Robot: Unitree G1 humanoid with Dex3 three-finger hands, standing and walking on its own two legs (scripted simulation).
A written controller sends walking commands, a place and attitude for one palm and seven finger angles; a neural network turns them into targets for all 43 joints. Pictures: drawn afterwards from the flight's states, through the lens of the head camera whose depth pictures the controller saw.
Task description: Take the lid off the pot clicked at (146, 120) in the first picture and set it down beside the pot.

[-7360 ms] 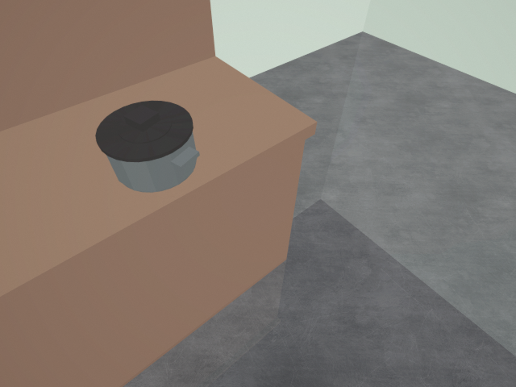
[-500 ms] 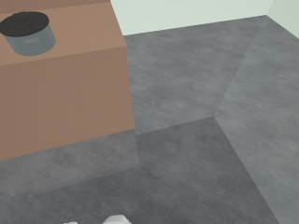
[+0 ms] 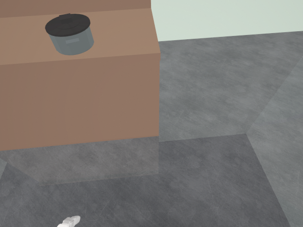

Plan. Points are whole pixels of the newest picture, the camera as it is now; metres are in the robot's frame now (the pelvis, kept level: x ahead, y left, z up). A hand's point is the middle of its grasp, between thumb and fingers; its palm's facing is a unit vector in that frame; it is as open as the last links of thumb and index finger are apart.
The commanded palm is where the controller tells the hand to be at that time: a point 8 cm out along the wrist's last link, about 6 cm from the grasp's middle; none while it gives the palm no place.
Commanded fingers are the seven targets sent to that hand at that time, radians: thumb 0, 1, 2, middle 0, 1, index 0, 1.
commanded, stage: take the last steps up to it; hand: left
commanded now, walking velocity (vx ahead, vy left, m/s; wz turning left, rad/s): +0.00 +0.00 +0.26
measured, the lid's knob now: (65, 18) +0.86 +0.40 +0.12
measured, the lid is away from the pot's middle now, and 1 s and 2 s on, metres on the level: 0.00 0.00 0.00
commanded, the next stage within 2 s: come to a stop and stand still in 1.18 s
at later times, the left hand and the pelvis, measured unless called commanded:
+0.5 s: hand out of the picture -0.06 +0.25 -0.18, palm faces +0.24 -0.94 -0.23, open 7.4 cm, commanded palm none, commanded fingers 0.00 0.90 0.90 -0.20 -0.30 -0.20 -0.30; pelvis +0.04 +0.06 +0.00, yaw +9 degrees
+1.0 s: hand (77, 160) +0.35 +0.29 -0.16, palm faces +0.08 -0.98 -0.20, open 7.4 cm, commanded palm none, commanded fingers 0.00 0.90 0.90 -0.20 -0.30 -0.20 -0.30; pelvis +0.23 +0.10 -0.01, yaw +8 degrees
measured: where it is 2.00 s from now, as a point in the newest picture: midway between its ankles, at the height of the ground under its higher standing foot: (139, 200)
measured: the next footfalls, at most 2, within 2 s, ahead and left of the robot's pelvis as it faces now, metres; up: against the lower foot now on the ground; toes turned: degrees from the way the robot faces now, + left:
left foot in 0.48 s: +0.07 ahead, +0.18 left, +0.00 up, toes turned +14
right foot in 1.00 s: +0.39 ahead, +0.04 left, +0.00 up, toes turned +1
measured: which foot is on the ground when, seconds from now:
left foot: up 0.00-0.46, down 0.48-1.00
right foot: down 0.00-0.48, up 0.50-0.98, down 1.00-1.00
